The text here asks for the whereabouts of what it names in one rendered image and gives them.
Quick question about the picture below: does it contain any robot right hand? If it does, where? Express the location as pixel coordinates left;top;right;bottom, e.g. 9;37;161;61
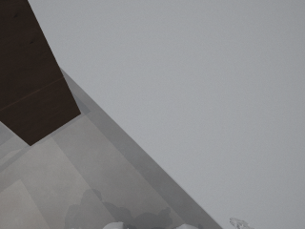
230;218;254;229

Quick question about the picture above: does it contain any cupboard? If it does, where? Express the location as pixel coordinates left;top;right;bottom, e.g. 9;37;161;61
0;0;81;146

